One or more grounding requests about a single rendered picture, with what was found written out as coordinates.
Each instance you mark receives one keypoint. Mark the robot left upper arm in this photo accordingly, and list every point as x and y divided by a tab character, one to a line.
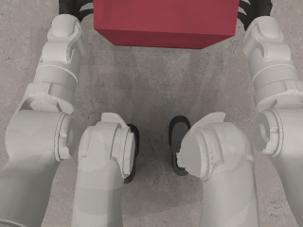
38	141

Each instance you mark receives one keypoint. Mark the robot left foot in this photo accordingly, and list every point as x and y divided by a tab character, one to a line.
135	131

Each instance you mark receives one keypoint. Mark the robot left forearm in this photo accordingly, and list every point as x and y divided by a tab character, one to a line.
57	74

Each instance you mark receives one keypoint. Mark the robot right forearm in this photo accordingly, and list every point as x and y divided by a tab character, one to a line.
269	62

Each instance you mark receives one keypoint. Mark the left robot hand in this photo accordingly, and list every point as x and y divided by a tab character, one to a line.
72	7

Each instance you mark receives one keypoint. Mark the robot right upper arm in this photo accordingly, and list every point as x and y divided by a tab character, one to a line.
278	133

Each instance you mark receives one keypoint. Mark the right robot hand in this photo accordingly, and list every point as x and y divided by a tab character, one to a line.
255	9

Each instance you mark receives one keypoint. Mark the robot left shin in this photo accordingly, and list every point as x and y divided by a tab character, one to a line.
85	139

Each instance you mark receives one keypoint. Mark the carton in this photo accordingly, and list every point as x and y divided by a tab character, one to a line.
183	24

